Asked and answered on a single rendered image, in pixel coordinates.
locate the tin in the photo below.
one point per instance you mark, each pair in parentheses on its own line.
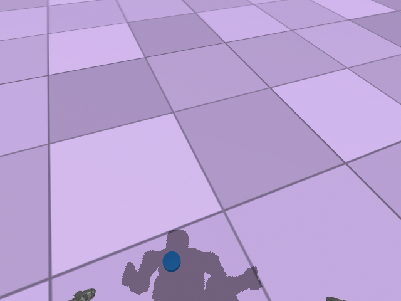
(171,261)

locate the left robot hand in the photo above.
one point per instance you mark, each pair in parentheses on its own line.
(86,295)

